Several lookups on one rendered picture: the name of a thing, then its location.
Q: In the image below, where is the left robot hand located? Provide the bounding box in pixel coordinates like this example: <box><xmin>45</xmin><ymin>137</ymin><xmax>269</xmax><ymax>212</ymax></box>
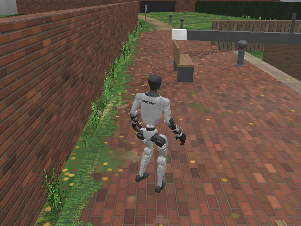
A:
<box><xmin>132</xmin><ymin>121</ymin><xmax>142</xmax><ymax>132</ymax></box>

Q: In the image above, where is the robot left forearm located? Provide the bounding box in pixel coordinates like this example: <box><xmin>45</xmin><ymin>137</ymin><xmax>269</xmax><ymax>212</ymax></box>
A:
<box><xmin>130</xmin><ymin>114</ymin><xmax>138</xmax><ymax>124</ymax></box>

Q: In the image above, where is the robot right forearm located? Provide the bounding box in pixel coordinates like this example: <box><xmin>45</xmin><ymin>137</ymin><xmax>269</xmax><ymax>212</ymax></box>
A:
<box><xmin>168</xmin><ymin>118</ymin><xmax>182</xmax><ymax>137</ymax></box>

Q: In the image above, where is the right robot hand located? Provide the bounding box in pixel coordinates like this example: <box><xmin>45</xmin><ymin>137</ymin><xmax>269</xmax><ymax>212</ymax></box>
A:
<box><xmin>175</xmin><ymin>133</ymin><xmax>186</xmax><ymax>145</ymax></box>

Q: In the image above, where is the robot left foot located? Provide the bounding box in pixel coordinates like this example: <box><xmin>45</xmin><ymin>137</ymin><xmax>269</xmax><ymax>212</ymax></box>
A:
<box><xmin>135</xmin><ymin>172</ymin><xmax>149</xmax><ymax>182</ymax></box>

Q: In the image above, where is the left robot upper arm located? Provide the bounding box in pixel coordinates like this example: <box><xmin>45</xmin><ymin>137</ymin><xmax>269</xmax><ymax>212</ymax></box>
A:
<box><xmin>130</xmin><ymin>93</ymin><xmax>144</xmax><ymax>116</ymax></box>

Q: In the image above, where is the right robot upper arm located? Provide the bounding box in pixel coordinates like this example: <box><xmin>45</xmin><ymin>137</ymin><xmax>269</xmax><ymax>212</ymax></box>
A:
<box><xmin>160</xmin><ymin>97</ymin><xmax>171</xmax><ymax>125</ymax></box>

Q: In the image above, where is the robot right thigh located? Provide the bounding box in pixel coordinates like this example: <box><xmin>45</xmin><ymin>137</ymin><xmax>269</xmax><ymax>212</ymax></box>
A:
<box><xmin>154</xmin><ymin>134</ymin><xmax>168</xmax><ymax>166</ymax></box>

